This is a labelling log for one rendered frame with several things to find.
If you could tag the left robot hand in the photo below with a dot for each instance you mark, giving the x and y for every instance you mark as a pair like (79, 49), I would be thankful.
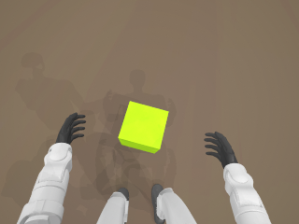
(66, 135)

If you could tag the robot left forearm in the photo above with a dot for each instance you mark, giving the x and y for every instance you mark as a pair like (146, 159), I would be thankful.
(46, 202)

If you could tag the robot right shin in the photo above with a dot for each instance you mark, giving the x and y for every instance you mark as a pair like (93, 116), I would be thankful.
(168, 190)

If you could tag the right robot hand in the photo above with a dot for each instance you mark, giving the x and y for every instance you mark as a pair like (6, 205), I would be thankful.
(225, 153)

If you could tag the right robot foot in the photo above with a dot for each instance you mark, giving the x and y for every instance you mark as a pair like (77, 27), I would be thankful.
(155, 191)

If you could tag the robot right forearm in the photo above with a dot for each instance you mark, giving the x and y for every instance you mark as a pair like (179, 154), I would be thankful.
(246, 203)

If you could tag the carton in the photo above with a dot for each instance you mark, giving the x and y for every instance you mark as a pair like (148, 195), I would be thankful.
(143, 127)

